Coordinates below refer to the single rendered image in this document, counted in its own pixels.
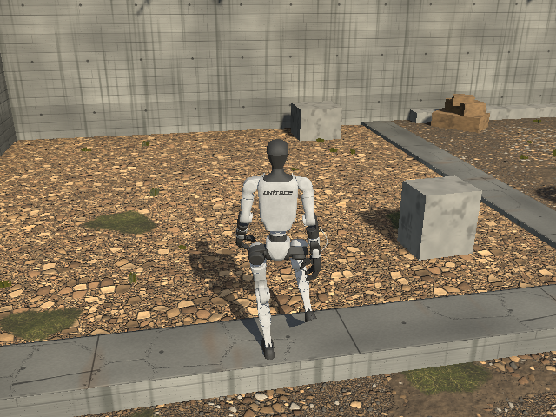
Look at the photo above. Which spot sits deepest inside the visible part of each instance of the robot left forearm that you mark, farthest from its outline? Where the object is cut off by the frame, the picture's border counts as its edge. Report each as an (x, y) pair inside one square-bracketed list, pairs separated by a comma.
[(241, 229)]

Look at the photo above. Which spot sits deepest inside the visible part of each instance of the robot right thigh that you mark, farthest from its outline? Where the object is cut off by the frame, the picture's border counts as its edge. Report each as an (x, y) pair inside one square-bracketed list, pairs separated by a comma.
[(298, 252)]

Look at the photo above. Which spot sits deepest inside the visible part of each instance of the robot right forearm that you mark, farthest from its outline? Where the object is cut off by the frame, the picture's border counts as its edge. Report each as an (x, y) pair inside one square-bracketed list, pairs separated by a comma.
[(314, 239)]

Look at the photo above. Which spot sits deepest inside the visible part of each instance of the robot left hand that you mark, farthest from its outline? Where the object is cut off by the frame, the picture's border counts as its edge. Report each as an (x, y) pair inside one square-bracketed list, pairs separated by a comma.
[(241, 244)]

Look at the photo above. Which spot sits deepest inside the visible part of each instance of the right robot upper arm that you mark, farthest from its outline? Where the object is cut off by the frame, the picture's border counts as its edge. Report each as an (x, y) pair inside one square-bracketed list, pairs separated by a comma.
[(305, 185)]

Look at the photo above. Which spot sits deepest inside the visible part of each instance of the robot right hand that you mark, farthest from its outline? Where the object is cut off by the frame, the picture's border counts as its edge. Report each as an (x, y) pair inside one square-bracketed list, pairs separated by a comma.
[(316, 268)]

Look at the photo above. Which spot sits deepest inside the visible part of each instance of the humanoid robot torso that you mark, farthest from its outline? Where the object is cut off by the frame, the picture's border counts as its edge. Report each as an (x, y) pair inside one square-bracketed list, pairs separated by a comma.
[(278, 205)]

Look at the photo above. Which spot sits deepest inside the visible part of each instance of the left robot upper arm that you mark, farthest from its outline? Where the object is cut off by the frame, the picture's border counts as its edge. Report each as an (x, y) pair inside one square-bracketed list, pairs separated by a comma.
[(250, 185)]

